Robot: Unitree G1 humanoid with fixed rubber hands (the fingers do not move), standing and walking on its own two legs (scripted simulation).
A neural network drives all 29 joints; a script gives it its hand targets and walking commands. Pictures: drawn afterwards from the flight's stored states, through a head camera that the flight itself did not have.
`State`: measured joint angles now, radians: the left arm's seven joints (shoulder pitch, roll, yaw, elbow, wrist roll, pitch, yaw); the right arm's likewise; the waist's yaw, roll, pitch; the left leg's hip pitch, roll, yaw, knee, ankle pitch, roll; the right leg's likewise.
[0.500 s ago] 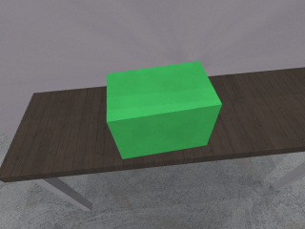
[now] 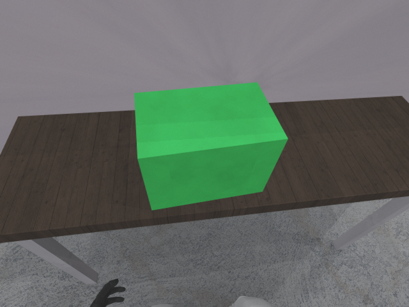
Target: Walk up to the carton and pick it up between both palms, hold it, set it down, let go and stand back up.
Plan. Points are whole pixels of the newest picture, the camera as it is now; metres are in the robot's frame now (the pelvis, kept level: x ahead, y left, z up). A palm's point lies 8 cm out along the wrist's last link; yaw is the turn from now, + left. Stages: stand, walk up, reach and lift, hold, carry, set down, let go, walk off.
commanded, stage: walk up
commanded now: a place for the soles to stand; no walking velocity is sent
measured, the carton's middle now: (204, 146) +0.43 +0.03 +0.04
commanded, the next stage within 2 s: none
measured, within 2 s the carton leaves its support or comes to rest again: neither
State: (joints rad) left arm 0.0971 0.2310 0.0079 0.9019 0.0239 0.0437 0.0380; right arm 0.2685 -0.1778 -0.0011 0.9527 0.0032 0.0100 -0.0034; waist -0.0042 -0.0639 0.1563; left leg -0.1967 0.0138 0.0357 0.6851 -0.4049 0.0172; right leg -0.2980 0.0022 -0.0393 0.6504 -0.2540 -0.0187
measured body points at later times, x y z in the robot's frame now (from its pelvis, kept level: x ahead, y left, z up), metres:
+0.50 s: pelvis -0.03 -0.02 +0.00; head -0.01 +0.00 +0.45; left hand +0.02 +0.25 -0.15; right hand +0.04 -0.27 -0.14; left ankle -0.01 +0.11 -0.72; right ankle +0.06 -0.11 -0.72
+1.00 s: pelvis -0.03 -0.04 +0.01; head -0.04 -0.03 +0.46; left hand -0.02 +0.21 -0.14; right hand +0.07 -0.25 -0.13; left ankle -0.02 +0.11 -0.72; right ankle +0.00 -0.13 -0.72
